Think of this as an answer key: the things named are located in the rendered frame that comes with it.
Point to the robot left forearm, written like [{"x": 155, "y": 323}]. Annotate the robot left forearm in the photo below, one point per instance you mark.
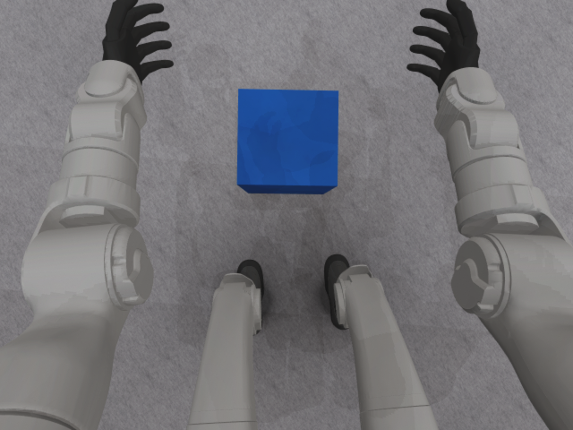
[{"x": 100, "y": 162}]

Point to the robot left shin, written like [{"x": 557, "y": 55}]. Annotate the robot left shin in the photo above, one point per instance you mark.
[{"x": 233, "y": 278}]

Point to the right robot hand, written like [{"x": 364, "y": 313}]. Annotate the right robot hand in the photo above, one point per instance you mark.
[{"x": 460, "y": 43}]

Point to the left robot upper arm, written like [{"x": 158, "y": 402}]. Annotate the left robot upper arm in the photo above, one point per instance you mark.
[{"x": 81, "y": 284}]

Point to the robot right thigh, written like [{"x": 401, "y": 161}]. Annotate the robot right thigh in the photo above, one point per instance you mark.
[{"x": 390, "y": 393}]

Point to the robot right forearm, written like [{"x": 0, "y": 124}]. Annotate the robot right forearm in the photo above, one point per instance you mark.
[{"x": 487, "y": 161}]

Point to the left robot hand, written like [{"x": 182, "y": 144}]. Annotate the left robot hand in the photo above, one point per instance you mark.
[{"x": 122, "y": 37}]

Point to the carton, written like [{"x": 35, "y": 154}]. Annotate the carton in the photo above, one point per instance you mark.
[{"x": 287, "y": 141}]

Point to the right robot upper arm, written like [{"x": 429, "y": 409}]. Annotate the right robot upper arm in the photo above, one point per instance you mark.
[{"x": 521, "y": 289}]

